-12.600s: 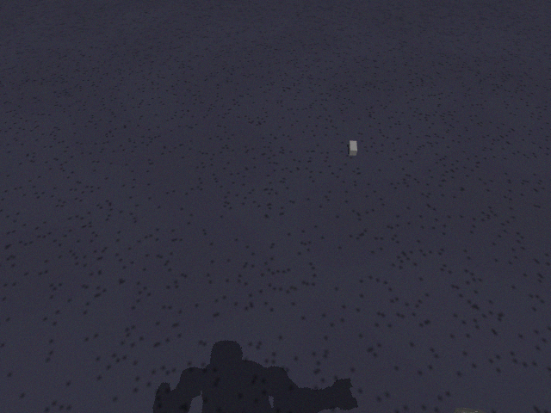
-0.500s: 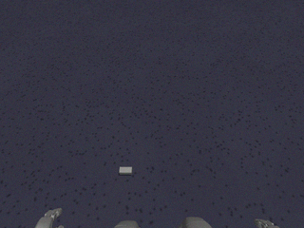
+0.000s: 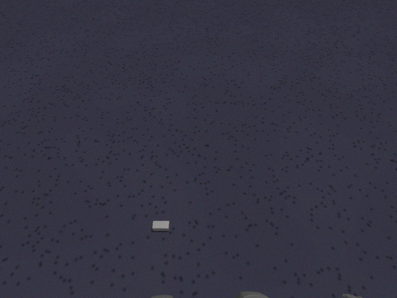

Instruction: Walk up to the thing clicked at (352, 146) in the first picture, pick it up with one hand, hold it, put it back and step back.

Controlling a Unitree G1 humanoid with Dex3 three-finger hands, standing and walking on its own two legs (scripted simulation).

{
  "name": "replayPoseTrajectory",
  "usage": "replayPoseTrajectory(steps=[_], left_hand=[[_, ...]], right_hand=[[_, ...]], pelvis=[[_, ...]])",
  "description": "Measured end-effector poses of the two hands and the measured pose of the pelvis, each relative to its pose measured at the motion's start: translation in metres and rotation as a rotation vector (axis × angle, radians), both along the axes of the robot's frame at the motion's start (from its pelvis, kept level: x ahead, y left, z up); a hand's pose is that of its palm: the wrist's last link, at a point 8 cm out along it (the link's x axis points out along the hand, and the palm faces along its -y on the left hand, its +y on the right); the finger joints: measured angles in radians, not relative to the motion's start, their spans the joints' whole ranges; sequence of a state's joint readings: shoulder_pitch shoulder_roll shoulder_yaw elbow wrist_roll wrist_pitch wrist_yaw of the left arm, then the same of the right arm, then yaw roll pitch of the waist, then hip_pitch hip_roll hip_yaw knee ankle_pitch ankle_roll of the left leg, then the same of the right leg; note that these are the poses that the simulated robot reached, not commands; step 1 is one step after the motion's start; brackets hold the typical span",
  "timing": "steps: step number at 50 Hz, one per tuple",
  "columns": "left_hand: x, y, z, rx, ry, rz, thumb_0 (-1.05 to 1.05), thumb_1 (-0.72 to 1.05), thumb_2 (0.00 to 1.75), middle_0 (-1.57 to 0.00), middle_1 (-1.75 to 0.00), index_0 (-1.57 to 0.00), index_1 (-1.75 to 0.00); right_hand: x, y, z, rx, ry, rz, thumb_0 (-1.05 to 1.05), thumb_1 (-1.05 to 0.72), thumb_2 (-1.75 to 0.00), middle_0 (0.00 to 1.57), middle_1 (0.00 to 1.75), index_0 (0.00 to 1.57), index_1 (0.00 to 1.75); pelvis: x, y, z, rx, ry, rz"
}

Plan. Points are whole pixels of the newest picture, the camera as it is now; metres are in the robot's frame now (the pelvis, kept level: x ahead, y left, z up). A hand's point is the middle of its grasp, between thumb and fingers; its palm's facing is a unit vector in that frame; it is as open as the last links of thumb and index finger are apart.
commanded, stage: walk up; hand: left
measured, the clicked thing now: (161, 225) +0.51 +0.21 -0.74
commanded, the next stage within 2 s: stand in 1.92 s
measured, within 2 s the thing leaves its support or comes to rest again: neither
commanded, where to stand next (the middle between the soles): +0.05 +0.00 m, yaw +0 degrees
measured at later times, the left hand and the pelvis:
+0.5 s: hand out of the picture +0.08 +0.26 -0.16, palm faces +0.01 -0.92 -0.39, open 7.4 cm; pelvis -0.03 -0.02 -0.01, yaw +0 degrees
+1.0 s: hand out of the picture -0.03 +0.27 -0.15, palm faces +0.05 -0.91 -0.41, open 7.4 cm; pelvis -0.09 -0.01 -0.01, yaw +3 degrees
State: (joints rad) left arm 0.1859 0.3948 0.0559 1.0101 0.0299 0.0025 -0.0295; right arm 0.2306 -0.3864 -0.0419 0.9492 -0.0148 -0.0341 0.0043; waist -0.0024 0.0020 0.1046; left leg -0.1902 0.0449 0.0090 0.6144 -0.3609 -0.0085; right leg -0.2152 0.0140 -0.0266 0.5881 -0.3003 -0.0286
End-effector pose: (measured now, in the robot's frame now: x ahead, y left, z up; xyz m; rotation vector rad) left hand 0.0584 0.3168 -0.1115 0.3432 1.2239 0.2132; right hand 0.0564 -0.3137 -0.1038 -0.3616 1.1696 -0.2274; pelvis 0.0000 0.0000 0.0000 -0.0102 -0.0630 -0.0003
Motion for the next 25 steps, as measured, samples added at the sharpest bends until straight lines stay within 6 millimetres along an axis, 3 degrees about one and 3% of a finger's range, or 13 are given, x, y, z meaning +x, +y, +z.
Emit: replayPoseTrajectory(steps=[6,10,15,21,25], left_hand=[[0.013,-0.021,0.012,-0.012,-0.089,0.002,0.0,0.9,0.89,-0.21,-0.3,-0.2,-0.3],[0.01,-0.023,0.015,-0.005,-0.073,0.008,0.0,0.9,0.89,-0.21,-0.3,-0.2,-0.3],[0.016,-0.014,-0.001,-0.003,-0.044,0.027,0.0,0.9,0.89,-0.21,-0.3,-0.2,-0.3],[0.026,-0.011,-0.01,0.007,-0.057,0.035,0.0,0.9,0.89,-0.2,-0.3,-0.2,-0.3],[0.014,-0.017,-0.009,0.02,-0.074,0.007,0.0,0.9,0.89,-0.2,-0.3,-0.2,-0.3]], right_hand=[[0.013,-0.022,0.003,-0.024,0.017,0.014,0.0,-0.9,-0.9,0.21,0.3,0.2,0.3],[0.029,-0.021,0.009,-0.02,0.001,0.034,0.0,-0.9,-0.9,0.21,0.3,0.2,0.3],[0.044,-0.012,-0.001,-0.029,-0.012,0.046,0.0,-0.9,-0.9,0.21,0.3,0.2,0.3],[0.046,-0.001,-0.005,-0.019,-0.037,0.057,0.0,-0.9,-0.9,0.21,0.3,0.2,0.3],[0.043,-0.006,-0.009,-0.008,-0.073,0.075,0.0,-0.9,-0.9,0.21,0.3,0.2,0.3]], pelvis=[[0.01,-0.012,0.004,0.017,-0.005,0.018],[0.015,-0.012,0.008,0.017,-0.004,0.017],[0.016,-0.006,-0.004,0.002,-0.009,0.027],[-0.009,-0.009,-0.01,0.004,-0.007,0.015],[-0.027,-0.017,-0.014,0.004,0.008,-0.005]])
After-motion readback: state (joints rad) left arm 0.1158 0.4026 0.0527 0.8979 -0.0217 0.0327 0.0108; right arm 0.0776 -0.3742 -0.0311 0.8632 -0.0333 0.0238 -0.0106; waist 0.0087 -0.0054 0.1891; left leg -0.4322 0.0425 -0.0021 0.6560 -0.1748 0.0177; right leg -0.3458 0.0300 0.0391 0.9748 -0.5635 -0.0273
